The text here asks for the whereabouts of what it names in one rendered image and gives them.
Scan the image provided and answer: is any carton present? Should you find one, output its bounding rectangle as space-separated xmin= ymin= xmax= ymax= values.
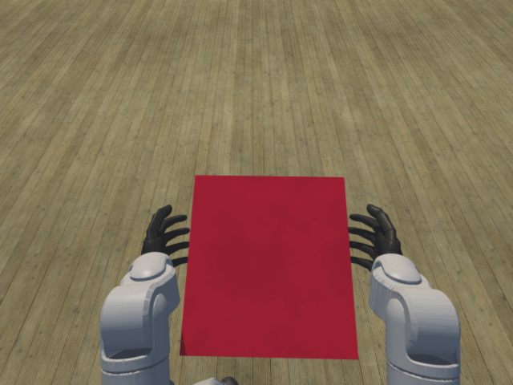
xmin=180 ymin=175 xmax=358 ymax=359

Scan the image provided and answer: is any left robot hand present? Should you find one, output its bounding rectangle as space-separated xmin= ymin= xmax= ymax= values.
xmin=140 ymin=205 xmax=190 ymax=268

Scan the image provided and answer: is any right robot hand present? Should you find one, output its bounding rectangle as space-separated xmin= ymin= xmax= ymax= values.
xmin=348 ymin=204 xmax=403 ymax=272

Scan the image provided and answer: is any right robot forearm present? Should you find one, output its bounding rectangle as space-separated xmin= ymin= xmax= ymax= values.
xmin=368 ymin=253 xmax=461 ymax=385

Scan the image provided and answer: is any left robot forearm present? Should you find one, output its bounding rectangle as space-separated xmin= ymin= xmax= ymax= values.
xmin=99 ymin=252 xmax=180 ymax=385

